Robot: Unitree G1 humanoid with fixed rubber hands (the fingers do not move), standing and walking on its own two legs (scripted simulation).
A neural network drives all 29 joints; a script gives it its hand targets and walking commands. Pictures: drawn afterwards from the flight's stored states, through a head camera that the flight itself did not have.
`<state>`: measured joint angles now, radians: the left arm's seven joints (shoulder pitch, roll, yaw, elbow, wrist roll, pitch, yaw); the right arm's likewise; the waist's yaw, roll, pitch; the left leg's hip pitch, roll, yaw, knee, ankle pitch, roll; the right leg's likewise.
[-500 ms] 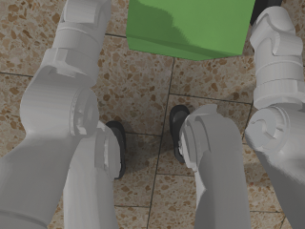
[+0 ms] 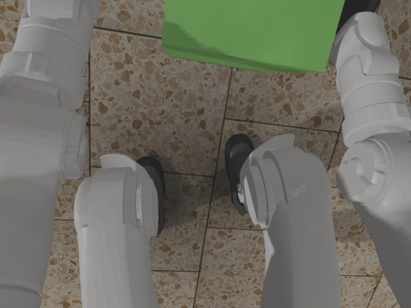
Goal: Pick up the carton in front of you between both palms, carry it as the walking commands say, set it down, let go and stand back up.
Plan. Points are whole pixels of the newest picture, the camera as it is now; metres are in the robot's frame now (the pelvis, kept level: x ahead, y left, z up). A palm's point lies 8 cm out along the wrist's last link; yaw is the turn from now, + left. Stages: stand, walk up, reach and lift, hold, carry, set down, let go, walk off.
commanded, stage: set down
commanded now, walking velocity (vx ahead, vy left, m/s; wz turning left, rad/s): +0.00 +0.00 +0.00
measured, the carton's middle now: out of the picture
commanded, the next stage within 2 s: let go in 1.08 s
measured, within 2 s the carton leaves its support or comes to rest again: neither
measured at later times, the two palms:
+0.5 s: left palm out of the picture +0.60 +0.10 -0.02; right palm out of the picture +0.50 -0.27 -0.02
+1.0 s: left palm out of the picture +0.61 +0.11 +0.12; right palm out of the picture +0.49 -0.28 +0.13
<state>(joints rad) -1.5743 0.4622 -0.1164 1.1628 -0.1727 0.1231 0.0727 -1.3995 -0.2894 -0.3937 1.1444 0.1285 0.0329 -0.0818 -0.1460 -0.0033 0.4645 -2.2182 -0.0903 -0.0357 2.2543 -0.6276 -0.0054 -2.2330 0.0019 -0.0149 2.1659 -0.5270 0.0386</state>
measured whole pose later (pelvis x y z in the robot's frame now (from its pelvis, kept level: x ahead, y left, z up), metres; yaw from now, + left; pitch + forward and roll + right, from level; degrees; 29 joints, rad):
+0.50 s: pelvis +0.01 -0.01 +0.09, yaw +0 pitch +43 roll -1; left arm -1.47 0.42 0.07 1.13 -0.06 0.19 0.04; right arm -1.21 -0.21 -0.34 0.86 0.13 0.15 -0.13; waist -0.17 0.03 0.10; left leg -2.10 -0.05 -0.03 1.93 -0.59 -0.01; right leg -2.15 0.03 0.01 1.87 -0.48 0.02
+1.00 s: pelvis +0.03 +0.00 +0.22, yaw +0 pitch +47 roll -1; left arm -1.31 0.36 0.13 0.98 0.02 0.25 0.01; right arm -1.04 -0.19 -0.40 0.73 0.09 0.20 -0.06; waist -0.17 0.05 -0.06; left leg -1.79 -0.05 -0.04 1.43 -0.46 0.00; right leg -1.82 0.02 0.01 1.37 -0.37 0.02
